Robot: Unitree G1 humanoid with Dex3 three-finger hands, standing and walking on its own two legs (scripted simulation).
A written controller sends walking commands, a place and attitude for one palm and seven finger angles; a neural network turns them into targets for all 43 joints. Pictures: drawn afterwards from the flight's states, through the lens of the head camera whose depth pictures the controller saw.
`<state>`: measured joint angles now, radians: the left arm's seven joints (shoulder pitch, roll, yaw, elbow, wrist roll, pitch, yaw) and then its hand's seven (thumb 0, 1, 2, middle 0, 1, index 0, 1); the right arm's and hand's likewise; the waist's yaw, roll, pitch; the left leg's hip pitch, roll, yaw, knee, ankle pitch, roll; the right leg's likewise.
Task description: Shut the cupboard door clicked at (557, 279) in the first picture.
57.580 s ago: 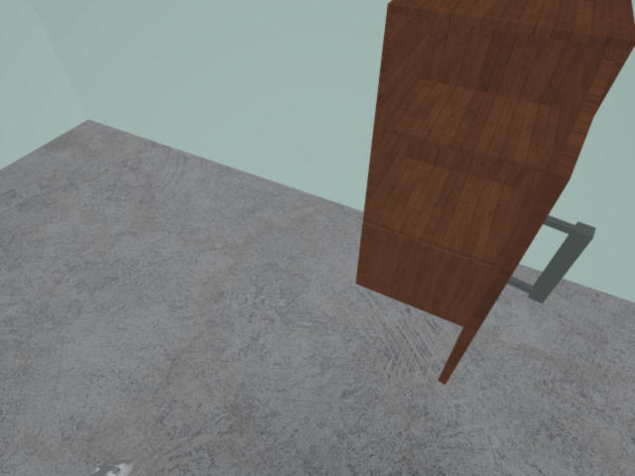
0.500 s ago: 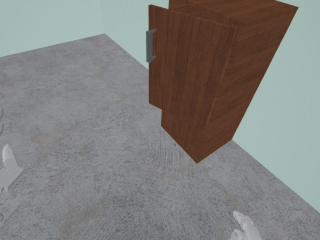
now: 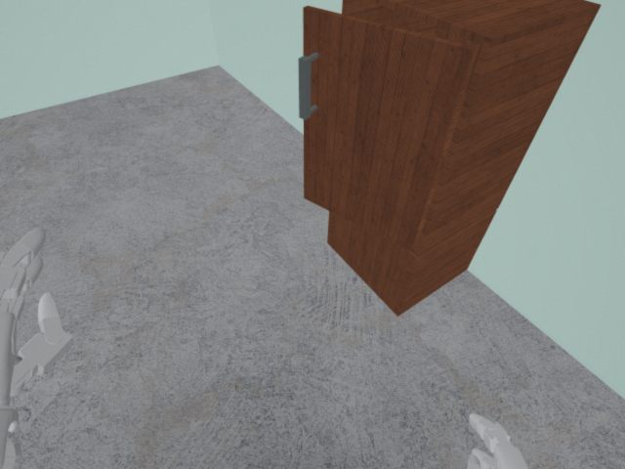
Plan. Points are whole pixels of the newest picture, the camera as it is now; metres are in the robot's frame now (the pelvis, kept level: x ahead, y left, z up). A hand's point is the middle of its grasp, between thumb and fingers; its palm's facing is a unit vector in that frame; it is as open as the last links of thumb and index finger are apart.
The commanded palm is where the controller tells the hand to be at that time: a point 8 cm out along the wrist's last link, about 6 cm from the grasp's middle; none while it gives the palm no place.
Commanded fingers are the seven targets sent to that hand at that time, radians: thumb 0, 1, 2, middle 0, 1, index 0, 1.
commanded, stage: let the arm hang, fingers relaxed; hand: left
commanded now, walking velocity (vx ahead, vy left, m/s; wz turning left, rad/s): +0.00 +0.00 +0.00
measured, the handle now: (309, 86) +0.99 +0.07 +0.03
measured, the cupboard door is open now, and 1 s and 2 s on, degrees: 19 19 19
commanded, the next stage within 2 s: look to check the result in 1.06 s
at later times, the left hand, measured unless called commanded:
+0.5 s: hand out of the picture -0.03 +0.18 -0.17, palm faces -0.01 -0.97 -0.22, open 7.2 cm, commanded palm none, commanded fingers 0.00 0.90 0.90 -0.20 -0.30 -0.20 -0.30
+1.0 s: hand out of the picture -0.01 +0.14 -0.17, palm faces +0.00 -0.99 -0.15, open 7.4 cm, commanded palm none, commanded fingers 0.00 0.90 0.90 -0.20 -0.30 -0.20 -0.30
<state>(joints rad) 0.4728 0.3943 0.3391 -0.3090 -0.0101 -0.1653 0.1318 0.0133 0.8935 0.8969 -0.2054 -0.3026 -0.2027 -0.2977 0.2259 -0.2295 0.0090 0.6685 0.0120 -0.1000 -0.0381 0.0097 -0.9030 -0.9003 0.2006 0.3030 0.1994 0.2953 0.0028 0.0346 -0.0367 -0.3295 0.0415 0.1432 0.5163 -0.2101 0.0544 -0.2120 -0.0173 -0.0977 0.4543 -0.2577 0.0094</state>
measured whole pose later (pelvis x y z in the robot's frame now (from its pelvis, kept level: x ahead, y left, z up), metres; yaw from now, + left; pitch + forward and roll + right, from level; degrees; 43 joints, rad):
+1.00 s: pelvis +0.00 -0.01 +0.01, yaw -2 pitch -2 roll +0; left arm 0.32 0.10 0.00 1.14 0.02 0.00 0.04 0.01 0.92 0.90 -0.20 -0.30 -0.20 -0.30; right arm 0.32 -0.11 -0.01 1.14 -0.01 0.01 -0.02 0.00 -0.91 -0.90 0.20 0.30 0.20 0.29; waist -0.02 0.00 0.01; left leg -0.21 0.04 0.17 0.40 -0.16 0.04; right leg -0.14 -0.01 -0.07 0.41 -0.24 -0.01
